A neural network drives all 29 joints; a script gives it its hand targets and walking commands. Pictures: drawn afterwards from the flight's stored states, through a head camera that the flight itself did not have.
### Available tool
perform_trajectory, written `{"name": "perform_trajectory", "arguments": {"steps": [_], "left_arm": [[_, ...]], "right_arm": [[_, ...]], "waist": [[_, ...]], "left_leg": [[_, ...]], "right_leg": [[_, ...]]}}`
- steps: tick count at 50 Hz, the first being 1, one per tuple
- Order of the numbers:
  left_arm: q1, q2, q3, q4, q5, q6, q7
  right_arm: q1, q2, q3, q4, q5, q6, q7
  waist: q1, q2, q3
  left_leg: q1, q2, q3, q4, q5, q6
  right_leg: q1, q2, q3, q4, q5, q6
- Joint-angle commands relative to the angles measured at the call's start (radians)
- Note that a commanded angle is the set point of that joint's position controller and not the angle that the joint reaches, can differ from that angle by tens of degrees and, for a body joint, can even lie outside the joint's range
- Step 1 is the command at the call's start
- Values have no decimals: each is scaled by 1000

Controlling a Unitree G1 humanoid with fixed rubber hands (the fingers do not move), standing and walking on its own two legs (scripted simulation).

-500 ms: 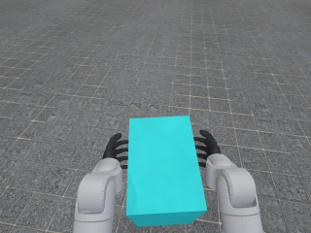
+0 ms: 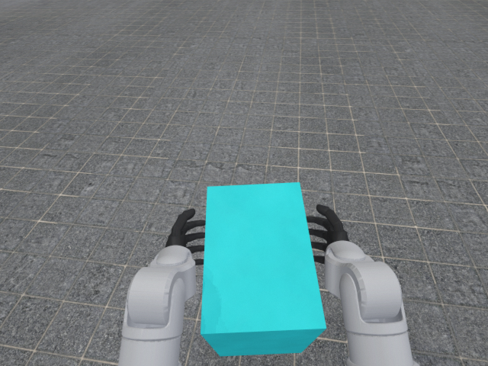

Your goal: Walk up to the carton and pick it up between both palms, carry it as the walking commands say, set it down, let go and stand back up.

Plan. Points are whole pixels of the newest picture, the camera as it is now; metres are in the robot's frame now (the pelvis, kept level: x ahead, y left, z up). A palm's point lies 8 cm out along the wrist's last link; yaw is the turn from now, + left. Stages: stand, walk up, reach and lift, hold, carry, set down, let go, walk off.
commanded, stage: carry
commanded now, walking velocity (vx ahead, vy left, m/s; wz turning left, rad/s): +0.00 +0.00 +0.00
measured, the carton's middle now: (257, 275) +0.28 +0.00 +0.02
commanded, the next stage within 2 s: hold in 1.48 s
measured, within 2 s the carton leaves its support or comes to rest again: neither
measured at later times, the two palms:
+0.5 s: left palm (167, 242) +0.30 +0.14 +0.09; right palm (315, 232) +0.31 -0.10 +0.09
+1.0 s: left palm (169, 224) +0.35 +0.15 +0.07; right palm (304, 217) +0.35 -0.09 +0.07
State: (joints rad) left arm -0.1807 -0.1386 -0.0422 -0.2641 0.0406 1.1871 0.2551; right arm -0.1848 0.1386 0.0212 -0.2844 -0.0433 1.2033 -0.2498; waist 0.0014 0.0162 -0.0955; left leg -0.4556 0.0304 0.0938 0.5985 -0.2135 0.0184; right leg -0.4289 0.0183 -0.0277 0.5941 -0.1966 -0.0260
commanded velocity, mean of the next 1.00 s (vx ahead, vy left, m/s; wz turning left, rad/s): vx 0.00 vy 0.00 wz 0.00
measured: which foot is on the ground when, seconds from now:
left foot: down 0.00-1.00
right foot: down 0.00-1.00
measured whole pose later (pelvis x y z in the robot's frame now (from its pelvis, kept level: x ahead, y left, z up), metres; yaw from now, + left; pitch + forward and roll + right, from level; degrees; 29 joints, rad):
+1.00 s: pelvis +0.06 +0.03 +0.01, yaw +0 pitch +3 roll +0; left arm -0.23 -0.15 0.01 0.00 0.09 0.92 0.21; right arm -0.24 0.15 -0.03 -0.01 -0.10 0.92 -0.20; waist 0.01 0.00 -0.08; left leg -0.36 0.00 0.11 0.55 -0.25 0.06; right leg -0.34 -0.01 -0.01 0.56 -0.27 0.01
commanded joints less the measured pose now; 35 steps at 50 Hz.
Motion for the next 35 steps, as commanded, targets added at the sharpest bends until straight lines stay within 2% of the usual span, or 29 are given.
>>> {"name": "perform_trajectory", "arguments": {"steps": [1,4,6,10,13,23,29,32,35], "left_arm": [[-386,-1064,-453,-146,-283,-45,-171],[-359,-1069,-450,-145,-286,-49,-173],[-343,-1059,-445,-144,-277,-52,-172],[-343,-1018,-407,-83,-232,-65,-174],[-386,-1038,-423,-101,-239,-86,-179],[-402,-1018,-403,-35,-220,-133,-197],[-419,-963,-339,89,-175,-206,-218],[-437,-978,-355,32,-203,-235,-214],[-395,-930,-320,96,-171,-249,-210]], "right_arm": [[-384,1006,447,-156,251,-48,161],[-361,1018,449,-153,256,-51,162],[-357,1020,446,-147,257,-55,164],[-365,990,408,-74,235,-72,176],[-395,1011,412,-79,241,-94,185],[-381,994,373,-13,195,-142,193],[-389,952,310,118,147,-214,210],[-412,968,332,57,179,-245,207],[-378,925,305,115,154,-259,203]], "waist": [[-3,-160,-178],[-8,-117,-232],[-4,-94,-247],[1,-22,-224],[3,6,-224],[6,-4,-260],[7,-12,-272],[7,-12,-281],[6,-20,-299]], "left_leg": [[55,11,-43,17,-127,-14],[146,17,-43,-16,-55,-2],[166,35,-65,-63,-40,7],[122,90,-149,-160,-177,18],[110,102,-166,-193,-213,17],[164,104,-154,-180,-115,18],[199,98,-139,-164,-37,20],[218,98,-135,-158,-6,23],[248,99,-127,-137,78,27]], "right_leg": [[20,-225,302,-326,-335,-31],[21,-186,200,-259,-189,-18],[24,-158,158,-217,-168,-9],[23,-120,120,-152,-186,-1],[41,-105,104,-129,-161,1],[94,-105,95,-120,-47,2],[114,-116,90,-118,15,4],[121,-118,85,-115,36,5],[138,-123,81,-106,87,8]]}}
